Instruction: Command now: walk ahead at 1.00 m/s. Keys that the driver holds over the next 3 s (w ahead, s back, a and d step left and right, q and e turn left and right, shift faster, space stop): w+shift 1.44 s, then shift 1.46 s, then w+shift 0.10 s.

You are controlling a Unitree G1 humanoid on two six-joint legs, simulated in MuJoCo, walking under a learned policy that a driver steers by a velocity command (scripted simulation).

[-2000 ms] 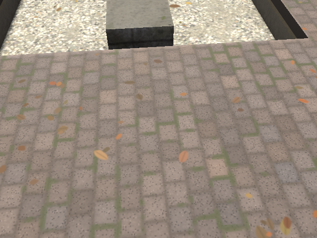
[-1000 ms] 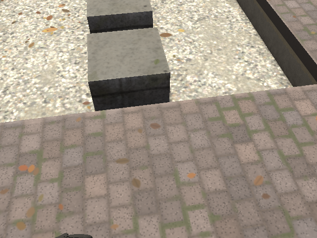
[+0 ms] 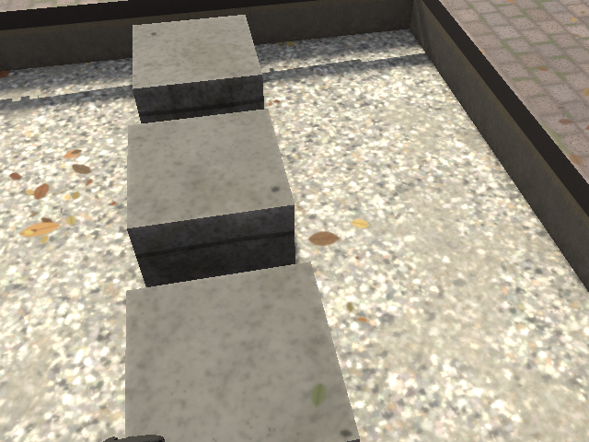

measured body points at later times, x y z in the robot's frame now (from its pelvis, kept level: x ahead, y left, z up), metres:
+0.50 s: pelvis +0.51 +0.06 -0.03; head +0.53 +0.06 +0.42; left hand +0.37 +0.29 -0.17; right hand +0.76 -0.13 -0.12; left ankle +0.71 +0.14 -0.72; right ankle +0.18 -0.08 -0.64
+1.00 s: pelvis +1.00 +0.10 -0.03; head +1.04 +0.08 +0.42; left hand +1.27 +0.33 -0.08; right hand +0.83 -0.11 -0.16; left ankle +0.71 +0.14 -0.72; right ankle +1.30 +0.02 -0.67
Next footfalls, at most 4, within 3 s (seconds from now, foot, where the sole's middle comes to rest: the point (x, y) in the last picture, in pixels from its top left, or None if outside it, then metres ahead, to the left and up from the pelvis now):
0.46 left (219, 360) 0.75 0.14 -0.76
1.06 right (253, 175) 1.41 0.03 -0.75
1.54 left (192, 128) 1.68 0.23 -0.76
2.04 right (225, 51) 2.19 0.11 -0.76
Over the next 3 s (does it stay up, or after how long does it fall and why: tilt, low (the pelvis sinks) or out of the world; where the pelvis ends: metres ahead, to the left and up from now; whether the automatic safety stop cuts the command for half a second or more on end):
stays up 2.15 0.17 0.02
